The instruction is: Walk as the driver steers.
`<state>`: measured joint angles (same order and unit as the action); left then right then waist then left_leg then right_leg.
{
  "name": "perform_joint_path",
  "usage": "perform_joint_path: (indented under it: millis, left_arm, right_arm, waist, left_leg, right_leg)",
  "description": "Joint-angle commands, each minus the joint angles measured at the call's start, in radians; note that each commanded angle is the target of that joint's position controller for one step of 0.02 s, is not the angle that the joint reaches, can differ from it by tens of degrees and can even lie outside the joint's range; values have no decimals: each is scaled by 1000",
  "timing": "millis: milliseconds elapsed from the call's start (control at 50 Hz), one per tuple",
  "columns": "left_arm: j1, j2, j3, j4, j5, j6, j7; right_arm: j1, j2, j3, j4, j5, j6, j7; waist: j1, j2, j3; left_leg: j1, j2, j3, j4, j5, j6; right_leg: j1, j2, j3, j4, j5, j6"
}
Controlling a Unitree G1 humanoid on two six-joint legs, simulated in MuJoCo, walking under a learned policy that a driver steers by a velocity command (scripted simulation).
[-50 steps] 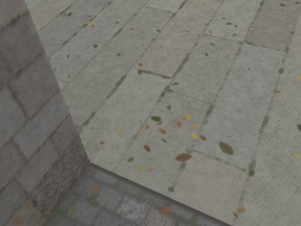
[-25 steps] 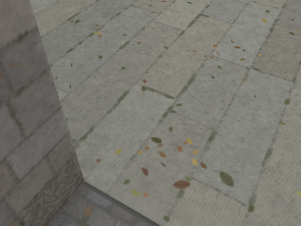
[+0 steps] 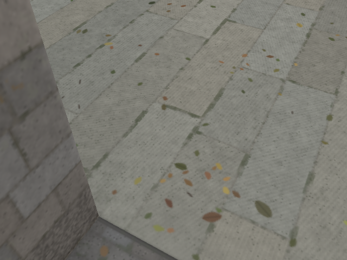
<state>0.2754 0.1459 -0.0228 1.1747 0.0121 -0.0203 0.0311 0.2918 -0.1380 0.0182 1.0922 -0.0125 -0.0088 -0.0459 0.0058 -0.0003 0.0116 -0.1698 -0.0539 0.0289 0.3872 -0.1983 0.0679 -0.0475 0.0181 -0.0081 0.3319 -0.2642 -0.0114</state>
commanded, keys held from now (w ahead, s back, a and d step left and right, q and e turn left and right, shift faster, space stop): no key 0.10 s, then w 0.18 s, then no key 0.72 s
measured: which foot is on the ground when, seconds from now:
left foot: down 0.00-1.00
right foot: down 0.00-0.18, up 0.20-0.42, down 0.44-1.00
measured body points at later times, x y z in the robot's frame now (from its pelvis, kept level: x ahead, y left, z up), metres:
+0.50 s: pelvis +0.04 -0.03 -0.01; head +0.03 -0.05 +0.44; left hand +0.05 +0.18 -0.16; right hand -0.01 -0.25 -0.17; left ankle +0.01 +0.07 -0.74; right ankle +0.05 -0.13 -0.75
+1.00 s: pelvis +0.09 -0.05 +0.00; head +0.10 -0.05 +0.45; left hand +0.07 +0.16 -0.16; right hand +0.09 -0.26 -0.17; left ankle +0.04 +0.07 -0.74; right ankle +0.05 -0.13 -0.74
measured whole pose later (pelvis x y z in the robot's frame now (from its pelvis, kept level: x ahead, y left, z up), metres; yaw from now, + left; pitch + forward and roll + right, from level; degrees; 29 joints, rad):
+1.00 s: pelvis +0.09 -0.05 +0.00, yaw +0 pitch -1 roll -1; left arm 0.31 0.11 0.00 1.14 0.01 -0.04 0.05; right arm 0.28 -0.13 0.00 1.12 -0.01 -0.01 -0.06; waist 0.01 0.03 0.03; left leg -0.09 0.01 -0.01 0.40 -0.30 0.00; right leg -0.08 0.06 -0.05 0.35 -0.26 -0.06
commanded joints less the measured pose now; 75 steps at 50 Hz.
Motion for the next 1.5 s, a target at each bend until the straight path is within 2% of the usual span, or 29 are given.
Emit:
perform_joint_path:
  millis: [20,100,140,160,200,240,260,300,360,400,420,440,460,480,500,520,580,620,680,760,1000,1020,1040,1360,1380,1420,1460,1480,1500]
  left_arm:
    - [66,66,8,3,3,-4,4]
    - [78,56,6,14,1,-4,4]
    - [87,56,8,14,3,-3,4]
    - [73,74,17,2,-7,1,7]
    - [48,66,20,-31,7,0,0]
    - [44,36,16,-58,12,-12,-14]
    - [60,30,17,-67,26,-21,-24]
    - [34,36,21,-98,20,-41,-35]
    - [79,10,14,-91,5,-60,-31]
    - [148,-5,12,-60,4,-56,-23]
    - [166,8,16,-50,10,-50,-18]
    - [182,34,20,-52,25,-51,-15]
    - [203,89,28,-66,33,-54,-6]
    - [203,119,32,-59,15,-41,-3]
    - [132,62,20,-76,6,-36,-5]
    - [105,46,17,-85,3,-37,-5]
    - [70,65,24,-95,-1,-52,0]
    - [114,42,25,-74,-8,-63,-1]
    - [141,40,29,-55,-7,-58,5]
    - [148,29,29,-47,-4,-42,16]
    - [119,31,32,-33,-4,-23,18]
    - [97,38,34,-36,-16,-21,22]
    - [94,37,34,-36,-17,-19,23]
    - [77,38,31,-19,-11,-15,13]
    - [97,29,29,-14,2,-17,7]
    - [99,30,31,-12,0,-17,3]
    - [106,63,45,-18,-5,-11,3]
    - [116,93,60,-21,-18,-4,7]
    - [157,102,68,-19,-18,0,7]
  right_arm:
    - [61,-71,-8,-10,3,-5,-10]
    - [76,-62,-6,-1,2,-4,-10]
    - [90,-75,-13,2,-2,0,-7]
    - [92,-113,-29,-5,-8,0,-5]
    - [166,-140,-52,6,-10,8,-2]
    - [229,-133,-66,20,-16,9,11]
    - [238,-124,-69,23,-18,8,13]
    - [194,-124,-74,-1,-28,-7,14]
    - [121,-97,-65,-26,-22,-23,13]
    - [107,-81,-58,-29,-8,-18,15]
    - [111,-68,-52,-31,-5,-16,15]
    - [119,-48,-45,-34,-9,-17,16]
    - [134,-22,-37,-43,-11,-19,18]
    - [137,-4,-30,-61,-12,-7,18]
    - [126,-39,-33,-54,-18,-2,18]
    - [124,-31,-30,-47,-13,-1,17]
    - [163,-37,-27,-26,-4,-9,20]
    - [141,-60,-32,-22,2,-14,10]
    - [130,-37,-29,-14,8,-14,-1]
    - [103,-48,-31,0,8,-10,-15]
    - [77,-52,-27,34,1,-2,-17]
    - [69,-64,-31,28,-4,-6,-16]
    - [68,-65,-32,31,-4,-7,-17]
    - [92,-41,-26,45,-10,-6,-5]
    - [102,-28,-22,51,-5,-2,-4]
    - [112,-26,-21,48,-12,1,-1]
    - [106,-47,-33,31,-19,3,3]
    - [88,-60,-39,9,-29,0,8]
    - [68,-52,-38,-10,-33,-3,14]
  waist:
    - [1,7,47]
    - [-1,10,54]
    - [-6,23,47]
    - [-15,31,51]
    - [-43,87,94]
    - [-58,125,130]
    - [-48,131,137]
    - [-26,70,133]
    - [17,66,72]
    - [44,72,52]
    - [47,50,63]
    - [49,7,70]
    - [48,-122,71]
    - [32,-238,93]
    - [3,-176,145]
    - [-4,-126,139]
    - [-37,-47,63]
    - [-17,14,43]
    - [-13,-3,-4]
    - [-2,5,-9]
    - [7,4,32]
    - [-1,-10,29]
    - [2,-5,32]
    - [3,5,78]
    - [11,25,81]
    - [9,12,67]
    - [14,-29,86]
    - [19,-77,104]
    - [37,-103,133]
  left_leg:
    - [47,142,-154,-60,180,-3]
    - [38,139,-156,-68,143,-4]
    - [36,118,-162,-91,-77,4]
    - [29,110,-177,-102,-227,22]
    - [32,187,-310,-179,-528,86]
    - [-17,302,-474,-286,-610,159]
    - [-38,337,-522,-309,-604,189]
    - [-29,352,-495,-317,-422,199]
    - [-53,248,-276,-227,-95,135]
    - [-146,188,-192,-148,-104,97]
    - [-199,155,-170,-94,-150,70]
    - [-265,122,-144,-18,-182,39]
    - [-319,46,-66,130,-200,-1]
    - [-268,28,-18,154,-231,-25]
    - [-218,65,-27,132,-176,-38]
    - [-164,70,-47,91,-107,-44]
    - [-11,111,-102,-3,66,-53]
    - [18,129,-105,7,164,-53]
    - [35,135,-93,16,222,-51]
    - [46,137,-90,21,228,-48]
    - [55,150,-103,-3,252,-41]
    - [59,148,-99,-17,247,-44]
    - [58,148,-100,-22,249,-44]
    - [30,147,-111,-73,159,-42]
    - [23,149,-115,-65,156,-39]
    - [13,125,-104,-76,9,-33]
    - [-39,74,-65,-14,-197,-19]
    - [-105,49,-42,38,-278,-14]
    - [-182,35,-23,101,-317,-11]
  right_leg:
    - [-113,-99,79,-55,130,-26]
    - [-121,-98,79,-54,118,-24]
    - [-140,-71,59,-35,-1,-34]
    - [-174,-38,33,15,-110,-35]
    - [-321,3,-15,157,-250,-46]
    - [-354,-5,-31,300,-211,-65]
    - [-377,-26,-15,391,-222,-85]
    - [-434,-62,24,472,-211,-96]
    - [-303,-45,-2,314,-124,-80]
    - [-125,-8,-56,142,37,-66]
    - [-62,5,-57,78,51,-53]
    - [-7,-52,19,26,42,-41]
    - [-9,-209,231,-110,-91,-55]
    - [-129,-305,367,-189,-219,-131]
    - [-181,-292,358,-188,-196,-138]
    - [-194,-251,308,-171,-110,-122]
    - [-167,-156,165,-120,127,-76]
    - [-90,-124,108,-51,429,-64]
    - [-11,-128,90,-2,624,-63]
    - [6,-131,82,11,627,-72]
    - [-15,-116,68,-2,485,-67]
    - [-17,-109,63,-3,475,-57]
    - [-15,-108,61,-6,460,-55]
    - [-62,-99,66,-51,244,-44]
    - [-60,-106,70,-55,234,-54]
    - [-56,-90,76,-77,75,-63]
    - [-80,-84,105,-84,-167,-97]
    - [-84,-100,147,-102,-325,-115]
    - [-81,-148,219,-139,-455,-145]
